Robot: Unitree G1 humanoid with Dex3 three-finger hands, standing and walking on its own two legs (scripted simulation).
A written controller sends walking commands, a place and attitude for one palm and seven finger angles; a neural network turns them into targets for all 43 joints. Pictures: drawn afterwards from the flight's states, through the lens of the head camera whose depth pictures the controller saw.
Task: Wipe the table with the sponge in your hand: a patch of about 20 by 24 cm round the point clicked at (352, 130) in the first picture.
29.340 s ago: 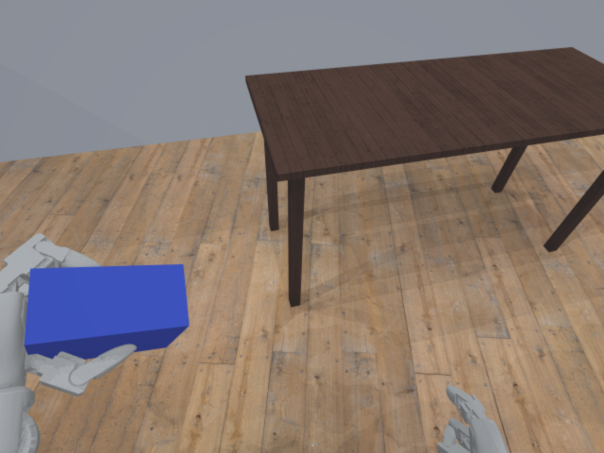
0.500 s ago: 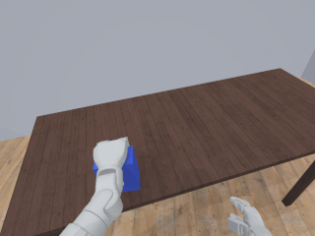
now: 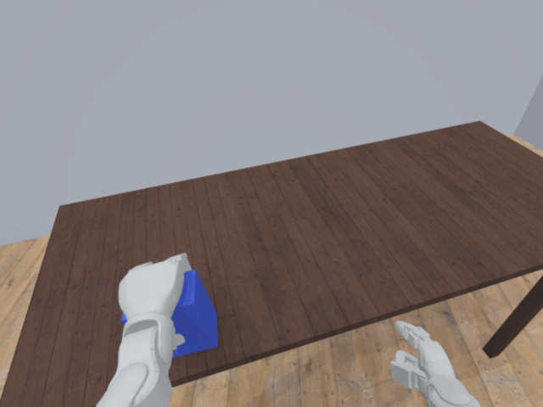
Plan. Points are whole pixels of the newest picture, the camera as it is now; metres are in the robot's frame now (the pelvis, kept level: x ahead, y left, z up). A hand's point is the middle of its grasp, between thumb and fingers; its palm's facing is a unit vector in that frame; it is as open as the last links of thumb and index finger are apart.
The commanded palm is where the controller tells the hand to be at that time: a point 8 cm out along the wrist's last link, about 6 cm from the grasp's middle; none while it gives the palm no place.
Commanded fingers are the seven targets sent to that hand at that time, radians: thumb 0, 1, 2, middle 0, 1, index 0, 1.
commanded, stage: slide back across to the middle lane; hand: left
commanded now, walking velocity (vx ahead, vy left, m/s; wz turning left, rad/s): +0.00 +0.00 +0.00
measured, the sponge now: (179, 323) +0.25 +0.20 -0.02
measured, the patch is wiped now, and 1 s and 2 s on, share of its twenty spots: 1.00 1.00 1.00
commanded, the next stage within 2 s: wipe forward along the middle lane in 0.08 s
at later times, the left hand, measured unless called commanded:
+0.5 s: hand (153, 303) +0.26 +0.23 +0.03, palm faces -0.02 -0.10 -0.99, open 10.3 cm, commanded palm +0.23 +0.24 +0.07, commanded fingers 0.00 0.10 1.30 -1.20 -1.60 -1.20 -1.60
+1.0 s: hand (153, 277) +0.30 +0.26 +0.03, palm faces -0.07 -0.03 -1.00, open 10.3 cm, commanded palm +0.28 +0.26 +0.06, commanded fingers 0.00 0.10 1.30 -1.20 -1.60 -1.20 -1.60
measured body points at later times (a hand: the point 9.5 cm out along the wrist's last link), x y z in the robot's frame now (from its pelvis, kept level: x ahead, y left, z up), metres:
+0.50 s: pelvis -0.02 +0.00 +0.00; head -0.04 -0.03 +0.45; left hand +0.25 +0.24 +0.08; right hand +0.22 -0.20 -0.09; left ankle +0.01 +0.16 -0.73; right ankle -0.01 -0.13 -0.73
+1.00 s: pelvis -0.04 -0.01 -0.01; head -0.04 -0.04 +0.44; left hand +0.30 +0.25 +0.08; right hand +0.13 -0.26 -0.13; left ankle +0.01 +0.16 -0.73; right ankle -0.01 -0.13 -0.73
